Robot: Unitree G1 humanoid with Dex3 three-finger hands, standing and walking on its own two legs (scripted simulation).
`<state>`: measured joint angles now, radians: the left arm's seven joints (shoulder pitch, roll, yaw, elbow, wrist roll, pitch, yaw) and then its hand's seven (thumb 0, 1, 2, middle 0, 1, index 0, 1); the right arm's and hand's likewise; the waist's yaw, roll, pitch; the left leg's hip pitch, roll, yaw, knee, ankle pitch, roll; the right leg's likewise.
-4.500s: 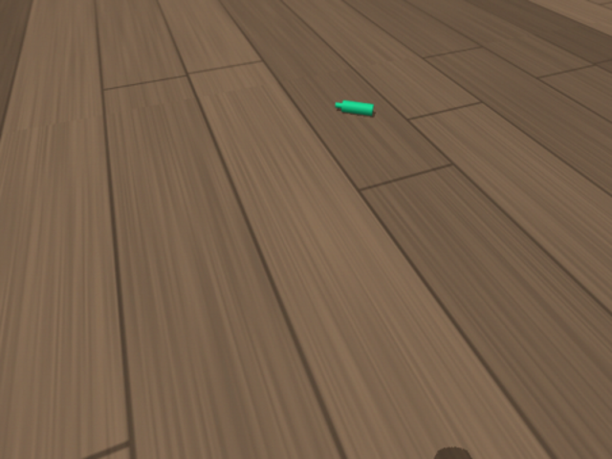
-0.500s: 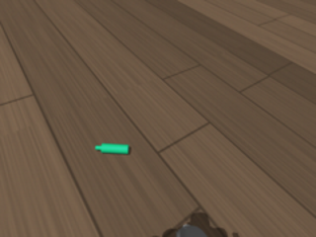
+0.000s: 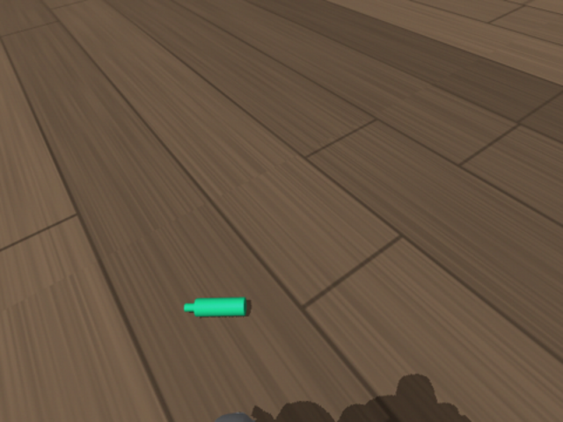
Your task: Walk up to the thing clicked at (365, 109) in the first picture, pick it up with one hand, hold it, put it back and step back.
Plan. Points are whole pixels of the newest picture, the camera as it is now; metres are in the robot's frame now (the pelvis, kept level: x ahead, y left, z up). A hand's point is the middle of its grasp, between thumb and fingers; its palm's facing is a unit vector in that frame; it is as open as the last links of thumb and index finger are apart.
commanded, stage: walk up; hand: left
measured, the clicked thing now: (215, 306) +0.66 +0.32 -0.74
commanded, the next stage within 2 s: none
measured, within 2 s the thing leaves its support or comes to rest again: neither
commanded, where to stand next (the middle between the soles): +0.26 +0.04 m, yaw +2 degrees
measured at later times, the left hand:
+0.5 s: hand (107, 408) +0.20 +0.32 -0.16, palm faces -0.07 -0.94 -0.32, open 7.4 cm
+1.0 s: hand (132, 353) +0.29 +0.30 -0.16, palm faces +0.00 -0.93 -0.36, open 7.4 cm
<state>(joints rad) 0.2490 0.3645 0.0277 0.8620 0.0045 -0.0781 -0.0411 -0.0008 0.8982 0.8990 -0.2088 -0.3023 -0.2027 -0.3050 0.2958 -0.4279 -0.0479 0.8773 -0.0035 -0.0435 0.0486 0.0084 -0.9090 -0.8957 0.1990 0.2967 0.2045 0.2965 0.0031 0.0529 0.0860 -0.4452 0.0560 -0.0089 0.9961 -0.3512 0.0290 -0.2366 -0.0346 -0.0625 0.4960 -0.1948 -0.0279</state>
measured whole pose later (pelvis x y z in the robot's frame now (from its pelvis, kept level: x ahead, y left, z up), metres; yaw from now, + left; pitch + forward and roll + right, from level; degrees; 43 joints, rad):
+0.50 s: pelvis +0.14 +0.05 +0.00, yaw +0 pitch -3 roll +0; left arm 0.29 0.44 0.04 0.92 0.01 -0.01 -0.05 0.00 0.90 0.90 -0.21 -0.30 -0.20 -0.30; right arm 0.36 -0.38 -0.04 0.88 -0.01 -0.08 0.02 0.01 -0.90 -0.90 0.20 0.30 0.21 0.30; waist -0.03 -0.07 0.09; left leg -0.18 0.02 0.10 0.48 -0.24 0.04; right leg -0.52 -0.08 0.03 0.91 -0.26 0.00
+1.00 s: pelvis +0.20 +0.04 -0.02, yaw +1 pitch -3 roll +0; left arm 0.18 0.39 0.02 0.92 0.02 0.00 -0.02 0.00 0.90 0.90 -0.21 -0.30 -0.20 -0.31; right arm 0.23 -0.40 -0.03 0.99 -0.02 -0.05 0.00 0.01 -0.91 -0.90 0.20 0.30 0.21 0.30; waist 0.01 -0.02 0.08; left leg -0.31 0.02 0.03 0.63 -0.27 0.01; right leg -0.34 -0.06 -0.06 0.66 -0.27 0.00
